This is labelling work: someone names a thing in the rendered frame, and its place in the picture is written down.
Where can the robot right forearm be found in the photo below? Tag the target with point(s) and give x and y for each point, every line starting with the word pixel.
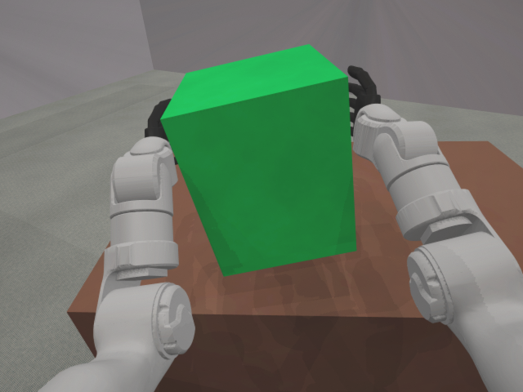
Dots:
pixel 430 203

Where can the robot right hand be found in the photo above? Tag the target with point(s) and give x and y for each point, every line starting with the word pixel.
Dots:
pixel 366 92

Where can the carton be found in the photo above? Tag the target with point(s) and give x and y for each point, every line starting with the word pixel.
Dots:
pixel 264 146

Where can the robot right upper arm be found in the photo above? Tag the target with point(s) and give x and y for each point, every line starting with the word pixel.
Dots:
pixel 471 284

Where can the pedestal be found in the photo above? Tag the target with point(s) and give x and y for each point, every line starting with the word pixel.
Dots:
pixel 342 323

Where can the robot left forearm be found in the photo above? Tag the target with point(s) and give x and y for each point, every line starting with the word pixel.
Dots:
pixel 141 211

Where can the robot left upper arm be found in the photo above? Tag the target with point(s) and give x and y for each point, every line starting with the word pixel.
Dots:
pixel 138 333

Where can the robot left hand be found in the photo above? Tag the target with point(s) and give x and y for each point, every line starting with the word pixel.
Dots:
pixel 155 127

